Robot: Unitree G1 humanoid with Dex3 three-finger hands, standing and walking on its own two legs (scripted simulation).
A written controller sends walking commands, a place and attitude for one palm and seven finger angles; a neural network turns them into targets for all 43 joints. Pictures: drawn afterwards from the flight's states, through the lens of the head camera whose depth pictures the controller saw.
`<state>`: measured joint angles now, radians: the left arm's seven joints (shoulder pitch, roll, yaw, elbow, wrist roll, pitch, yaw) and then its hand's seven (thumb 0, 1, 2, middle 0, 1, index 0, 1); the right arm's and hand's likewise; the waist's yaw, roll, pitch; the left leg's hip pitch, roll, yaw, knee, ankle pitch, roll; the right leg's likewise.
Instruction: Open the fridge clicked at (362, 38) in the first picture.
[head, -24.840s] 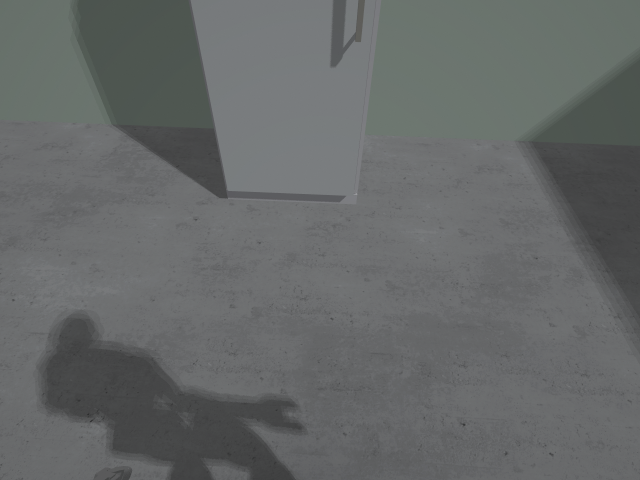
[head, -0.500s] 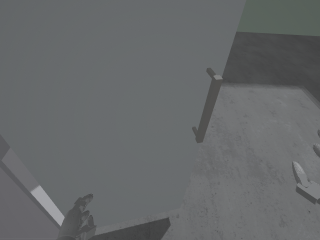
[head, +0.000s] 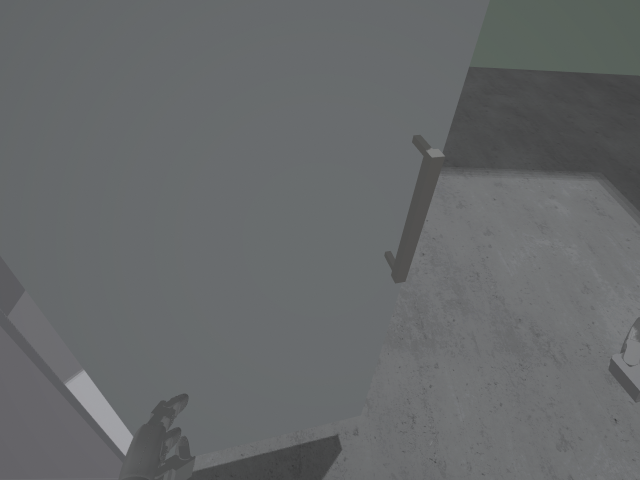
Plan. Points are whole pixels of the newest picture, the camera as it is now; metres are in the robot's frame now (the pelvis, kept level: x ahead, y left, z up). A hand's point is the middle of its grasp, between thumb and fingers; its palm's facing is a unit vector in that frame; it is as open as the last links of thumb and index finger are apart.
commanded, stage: step back with the hand held close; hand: right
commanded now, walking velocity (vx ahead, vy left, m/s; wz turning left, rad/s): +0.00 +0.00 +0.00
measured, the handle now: (408, 216) +0.44 -0.13 +0.12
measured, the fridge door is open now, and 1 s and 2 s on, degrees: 77 77 77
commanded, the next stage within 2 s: stop stepping back and stand still in 1.54 s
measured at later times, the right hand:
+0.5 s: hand (636, 386) +0.17 -0.28 +0.16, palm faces +0.41 +0.78 -0.47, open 7.4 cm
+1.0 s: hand out of the picture +0.11 -0.28 +0.16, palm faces +0.46 +0.79 -0.42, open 7.4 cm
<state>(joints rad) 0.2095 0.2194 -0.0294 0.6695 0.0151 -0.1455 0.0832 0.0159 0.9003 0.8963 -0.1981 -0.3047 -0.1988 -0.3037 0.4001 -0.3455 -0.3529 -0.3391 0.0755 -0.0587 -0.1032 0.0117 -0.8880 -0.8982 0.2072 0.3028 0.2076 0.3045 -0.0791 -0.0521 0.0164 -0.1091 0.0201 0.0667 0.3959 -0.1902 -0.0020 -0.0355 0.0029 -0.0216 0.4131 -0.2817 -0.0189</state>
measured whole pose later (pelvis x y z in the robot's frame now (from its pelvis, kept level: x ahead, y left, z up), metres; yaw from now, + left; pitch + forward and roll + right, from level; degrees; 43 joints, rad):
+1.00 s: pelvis -0.09 -0.02 -0.03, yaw -2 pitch +0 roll +1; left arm 0.22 0.22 0.00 0.60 0.01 -0.09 0.06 0.02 0.90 0.90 -0.20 -0.30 -0.20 -0.30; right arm 0.47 -0.40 -0.44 -0.54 0.02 -0.27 -0.14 0.01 -0.89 -0.90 0.21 0.30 0.21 0.30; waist 0.01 0.04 0.04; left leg -0.45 0.02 0.00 0.61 -0.16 -0.03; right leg -0.44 0.03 -0.01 0.71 -0.31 -0.04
